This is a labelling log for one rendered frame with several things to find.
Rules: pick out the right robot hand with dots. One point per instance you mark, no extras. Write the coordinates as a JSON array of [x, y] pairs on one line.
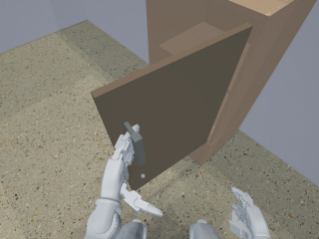
[[252, 223]]

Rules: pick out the left robot forearm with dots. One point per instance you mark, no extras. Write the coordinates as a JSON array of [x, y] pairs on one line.
[[105, 221]]

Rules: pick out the robot left thigh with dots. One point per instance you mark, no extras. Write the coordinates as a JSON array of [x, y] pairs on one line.
[[134, 230]]

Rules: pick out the left robot hand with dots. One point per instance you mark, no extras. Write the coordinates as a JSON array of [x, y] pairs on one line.
[[116, 171]]

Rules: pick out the left robot shin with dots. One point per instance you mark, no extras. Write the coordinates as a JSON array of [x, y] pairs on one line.
[[137, 220]]

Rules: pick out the handle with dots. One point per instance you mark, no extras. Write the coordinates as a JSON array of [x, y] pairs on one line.
[[138, 144]]

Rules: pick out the cupboard door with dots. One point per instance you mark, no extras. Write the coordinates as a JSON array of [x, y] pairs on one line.
[[174, 101]]

